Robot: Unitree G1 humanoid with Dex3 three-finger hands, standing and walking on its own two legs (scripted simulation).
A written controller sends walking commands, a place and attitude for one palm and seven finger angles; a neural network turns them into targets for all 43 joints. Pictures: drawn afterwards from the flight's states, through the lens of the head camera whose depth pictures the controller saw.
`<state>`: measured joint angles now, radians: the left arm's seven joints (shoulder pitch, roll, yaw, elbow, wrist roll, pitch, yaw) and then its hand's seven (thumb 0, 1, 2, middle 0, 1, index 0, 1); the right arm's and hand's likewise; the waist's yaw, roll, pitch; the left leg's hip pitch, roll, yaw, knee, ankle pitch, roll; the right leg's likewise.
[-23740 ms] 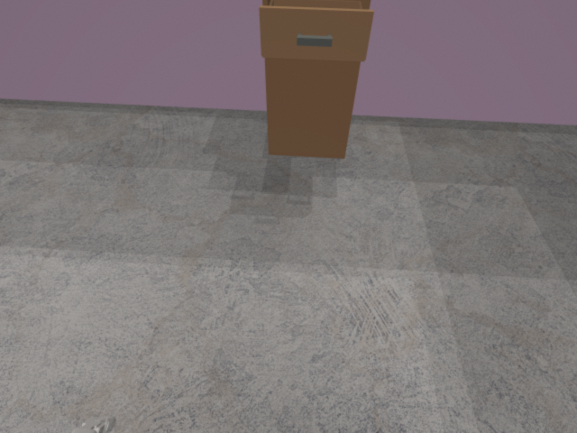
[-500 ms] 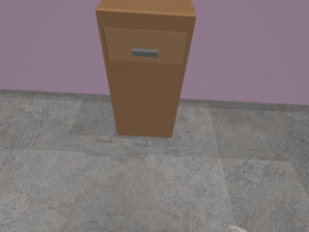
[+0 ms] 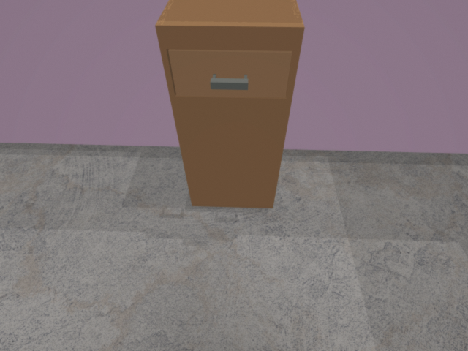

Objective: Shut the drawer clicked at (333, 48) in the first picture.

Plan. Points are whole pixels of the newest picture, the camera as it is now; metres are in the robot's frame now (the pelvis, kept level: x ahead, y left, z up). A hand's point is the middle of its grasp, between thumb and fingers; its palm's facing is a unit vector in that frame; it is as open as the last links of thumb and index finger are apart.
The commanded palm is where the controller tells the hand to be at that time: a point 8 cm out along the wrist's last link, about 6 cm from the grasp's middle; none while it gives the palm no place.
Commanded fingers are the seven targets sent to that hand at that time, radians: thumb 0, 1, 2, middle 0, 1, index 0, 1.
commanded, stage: let the arm hang, fingers relaxed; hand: left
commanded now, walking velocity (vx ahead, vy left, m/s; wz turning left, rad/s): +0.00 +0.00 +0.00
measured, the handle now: (229, 80) +0.89 +0.07 -0.01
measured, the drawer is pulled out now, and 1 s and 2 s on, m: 0.00 0.00 0.00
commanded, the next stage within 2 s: look to check the result in 0.34 s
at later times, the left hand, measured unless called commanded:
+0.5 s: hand out of the picture -0.02 +0.14 -0.18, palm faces +0.05 -0.98 -0.18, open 7.4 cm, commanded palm none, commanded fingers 0.00 0.90 0.90 -0.20 -0.30 -0.20 -0.30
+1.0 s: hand out of the picture +0.01 +0.14 -0.18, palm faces +0.05 -0.98 -0.19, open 7.4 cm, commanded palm none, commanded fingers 0.00 0.90 0.90 -0.20 -0.30 -0.20 -0.30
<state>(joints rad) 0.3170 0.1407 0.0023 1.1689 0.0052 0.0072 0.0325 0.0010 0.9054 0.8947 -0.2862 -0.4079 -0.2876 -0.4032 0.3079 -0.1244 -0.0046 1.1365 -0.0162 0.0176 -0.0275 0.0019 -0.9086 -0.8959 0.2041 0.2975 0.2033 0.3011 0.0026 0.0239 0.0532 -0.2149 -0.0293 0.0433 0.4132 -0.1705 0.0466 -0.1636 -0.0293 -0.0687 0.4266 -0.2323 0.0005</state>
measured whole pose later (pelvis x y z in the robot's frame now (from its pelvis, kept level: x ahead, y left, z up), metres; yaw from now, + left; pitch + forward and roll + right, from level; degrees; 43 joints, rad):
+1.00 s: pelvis +0.01 -0.03 +0.00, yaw +0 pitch -2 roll +0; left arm 0.28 0.12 0.01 1.16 0.00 -0.02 0.04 0.00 0.91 0.89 -0.20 -0.30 -0.20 -0.30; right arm 0.29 -0.12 -0.01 1.15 -0.02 0.00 -0.04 0.00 -0.91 -0.90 0.20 0.30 0.20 0.30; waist -0.01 0.02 0.05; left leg -0.19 0.01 0.03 0.42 -0.20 0.00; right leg -0.13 0.01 -0.08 0.42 -0.25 -0.04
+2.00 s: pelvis +0.03 -0.04 +0.00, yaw +0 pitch -2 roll +0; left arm 0.27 0.14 0.02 1.16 0.00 -0.02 0.04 0.00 0.90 0.89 -0.20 -0.30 -0.20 -0.30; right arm 0.27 -0.15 -0.01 1.16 -0.02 0.00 -0.04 0.00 -0.91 -0.90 0.20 0.30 0.20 0.30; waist -0.01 0.02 0.05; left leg -0.15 0.02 0.03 0.39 -0.20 -0.01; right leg -0.09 0.03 -0.08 0.38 -0.26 -0.05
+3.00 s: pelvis +0.03 -0.05 +0.00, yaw +0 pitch -2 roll +0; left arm 0.25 0.16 0.02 1.16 0.00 -0.02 0.03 0.00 0.90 0.89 -0.20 -0.30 -0.20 -0.30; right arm 0.25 -0.17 -0.01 1.16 -0.02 0.00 -0.04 0.00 -0.91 -0.90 0.20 0.30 0.20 0.30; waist -0.01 0.02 0.06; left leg -0.14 0.03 0.03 0.38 -0.20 -0.02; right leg -0.08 0.04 -0.08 0.36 -0.25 -0.06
